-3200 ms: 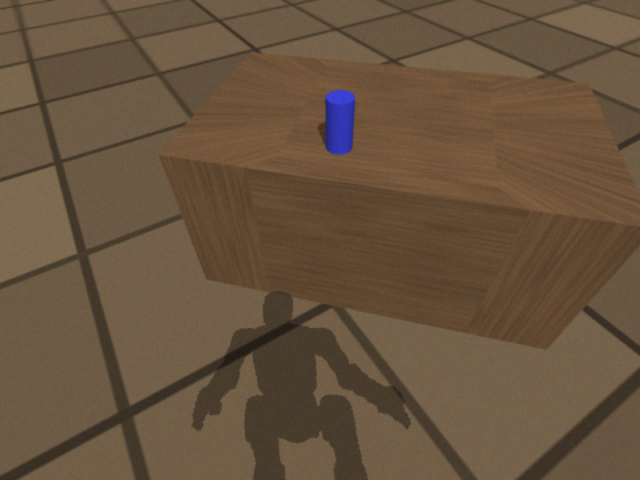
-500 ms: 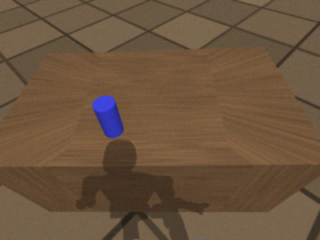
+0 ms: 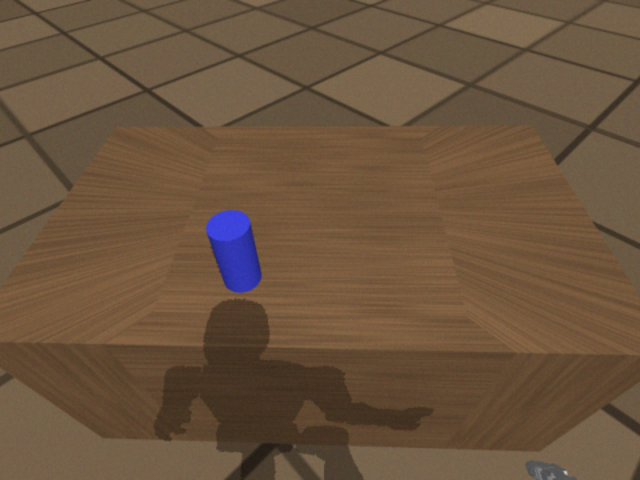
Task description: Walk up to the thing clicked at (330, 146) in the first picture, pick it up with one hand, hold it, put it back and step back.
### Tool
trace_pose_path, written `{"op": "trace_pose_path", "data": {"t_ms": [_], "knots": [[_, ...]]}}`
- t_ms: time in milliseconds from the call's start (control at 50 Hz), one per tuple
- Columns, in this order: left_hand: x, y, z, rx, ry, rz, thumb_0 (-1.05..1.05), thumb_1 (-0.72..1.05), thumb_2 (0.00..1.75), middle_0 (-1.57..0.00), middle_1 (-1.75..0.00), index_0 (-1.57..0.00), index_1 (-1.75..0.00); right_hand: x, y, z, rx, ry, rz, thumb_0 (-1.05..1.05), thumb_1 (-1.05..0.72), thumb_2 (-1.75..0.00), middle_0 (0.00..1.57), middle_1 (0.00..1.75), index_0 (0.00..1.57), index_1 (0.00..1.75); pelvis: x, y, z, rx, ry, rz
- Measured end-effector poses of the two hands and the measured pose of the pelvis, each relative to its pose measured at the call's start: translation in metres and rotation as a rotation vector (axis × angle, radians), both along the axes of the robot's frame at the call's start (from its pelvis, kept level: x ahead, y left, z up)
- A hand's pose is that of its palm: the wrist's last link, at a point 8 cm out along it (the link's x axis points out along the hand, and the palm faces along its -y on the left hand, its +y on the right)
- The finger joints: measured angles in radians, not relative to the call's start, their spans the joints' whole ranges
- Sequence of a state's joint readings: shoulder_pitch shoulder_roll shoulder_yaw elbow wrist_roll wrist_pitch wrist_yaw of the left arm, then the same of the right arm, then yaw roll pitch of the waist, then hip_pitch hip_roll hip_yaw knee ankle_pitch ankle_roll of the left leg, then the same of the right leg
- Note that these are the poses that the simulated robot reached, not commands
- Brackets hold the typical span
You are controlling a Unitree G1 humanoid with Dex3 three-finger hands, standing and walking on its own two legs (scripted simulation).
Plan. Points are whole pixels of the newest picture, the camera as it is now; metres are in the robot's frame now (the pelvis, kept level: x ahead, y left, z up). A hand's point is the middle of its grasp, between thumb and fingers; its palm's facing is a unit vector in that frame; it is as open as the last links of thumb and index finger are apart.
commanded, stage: walk up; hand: left
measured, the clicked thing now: (236, 253) +0.54 +0.20 -0.09
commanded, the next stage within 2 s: stand in 0.78 s
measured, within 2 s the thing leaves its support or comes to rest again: neither
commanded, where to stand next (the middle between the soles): +0.07 +0.00 m, yaw -1 degrees
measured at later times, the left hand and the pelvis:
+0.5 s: hand out of the picture +0.10 +0.25 -0.15, palm faces -0.03 -0.95 -0.32, open 7.4 cm; pelvis +0.01 +0.00 +0.01, yaw -1 degrees
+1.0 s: hand out of the picture +0.10 +0.26 -0.14, palm faces -0.03 -0.94 -0.34, open 7.4 cm; pelvis +0.02 +0.01 +0.01, yaw +0 degrees
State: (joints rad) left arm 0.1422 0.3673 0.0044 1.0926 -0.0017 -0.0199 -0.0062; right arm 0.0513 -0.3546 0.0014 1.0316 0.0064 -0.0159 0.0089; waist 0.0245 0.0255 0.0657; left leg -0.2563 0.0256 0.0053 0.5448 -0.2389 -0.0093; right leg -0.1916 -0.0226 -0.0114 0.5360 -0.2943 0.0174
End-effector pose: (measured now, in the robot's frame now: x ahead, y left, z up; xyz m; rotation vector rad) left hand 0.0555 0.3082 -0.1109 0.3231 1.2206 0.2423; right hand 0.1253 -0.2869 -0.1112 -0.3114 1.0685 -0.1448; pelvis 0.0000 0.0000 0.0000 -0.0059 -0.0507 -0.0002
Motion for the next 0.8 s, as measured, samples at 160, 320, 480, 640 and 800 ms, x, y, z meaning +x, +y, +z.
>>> {"op": "trace_pose_path", "data": {"t_ms": [160, 320, 480, 640, 800], "knots": [[0.012, -0.005, 0.009, -0.007, -0.02, -0.008, 0.0, 0.9, 0.9, -0.21, -0.3, -0.2, -0.3, -0.019, -0.005, 0.002, 0.004, 0.055, -0.023, 0.0, -0.9, -0.9, 0.2, 0.3, 0.2, 0.3, -0.002, -0.001, 0.008, 0.003, -0.001, 0.0], [0.026, -0.012, 0.005, -0.038, -0.01, -0.031, 0.0, 0.9, 0.9, -0.21, -0.3, -0.2, -0.3, -0.053, -0.014, 0.004, -0.023, 0.148, -0.08, 0.0, -0.91, -0.9, 0.2, 0.3, 0.2, 0.3, 0.002, 0.0, 0.012, 0.001, 0.006, -0.006], [0.039, -0.015, 0.001, -0.058, -0.008, -0.047, 0.0, 0.9, 0.9, -0.21, -0.3, -0.2, -0.3, -0.07, -0.014, 0.007, -0.037, 0.183, -0.121, 0.0, -0.91, -0.9, 0.2, 0.3, 0.2, 0.3, 0.007, 0.003, 0.013, 0.0, 0.009, -0.014], [0.048, -0.011, 0.003, -0.054, -0.011, -0.053, 0.0, 0.91, 0.9, -0.21, -0.3, -0.2, -0.3, -0.061, -0.006, 0.006, -0.026, 0.166, -0.123, 0.0, -0.91, -0.9, 0.2, 0.3, 0.2, 0.3, 0.011, 0.007, 0.014, 0.0, 0.015, -0.016], [0.048, -0.005, 0.006, -0.04, -0.004, -0.042, 0.0, 0.91, 0.9, -0.21, -0.3, -0.2, -0.3, -0.044, 0.0, 0.005, -0.013, 0.144, -0.106, 0.0, -0.91, -0.9, 0.2, 0.3, 0.2, 0.3, 0.015, 0.009, 0.014, 0.003, 0.021, -0.013]]}}
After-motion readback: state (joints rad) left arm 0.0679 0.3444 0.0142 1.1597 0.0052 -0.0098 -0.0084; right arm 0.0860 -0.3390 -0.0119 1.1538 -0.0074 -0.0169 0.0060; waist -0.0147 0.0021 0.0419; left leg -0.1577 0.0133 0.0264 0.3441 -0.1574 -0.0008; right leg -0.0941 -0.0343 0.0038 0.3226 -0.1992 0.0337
